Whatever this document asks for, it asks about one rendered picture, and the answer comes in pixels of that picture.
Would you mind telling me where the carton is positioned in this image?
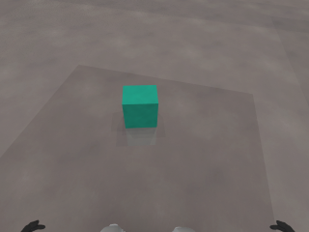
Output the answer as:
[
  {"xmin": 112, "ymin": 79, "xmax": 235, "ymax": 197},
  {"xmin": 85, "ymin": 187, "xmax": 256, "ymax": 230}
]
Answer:
[{"xmin": 122, "ymin": 85, "xmax": 158, "ymax": 129}]

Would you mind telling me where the robot left hand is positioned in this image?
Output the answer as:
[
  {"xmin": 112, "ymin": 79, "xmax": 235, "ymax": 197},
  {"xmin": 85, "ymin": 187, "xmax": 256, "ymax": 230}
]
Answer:
[{"xmin": 21, "ymin": 220, "xmax": 45, "ymax": 232}]

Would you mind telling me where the robot right hand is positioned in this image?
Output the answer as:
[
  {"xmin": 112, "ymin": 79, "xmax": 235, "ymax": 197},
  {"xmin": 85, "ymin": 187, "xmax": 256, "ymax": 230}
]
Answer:
[{"xmin": 269, "ymin": 220, "xmax": 294, "ymax": 232}]

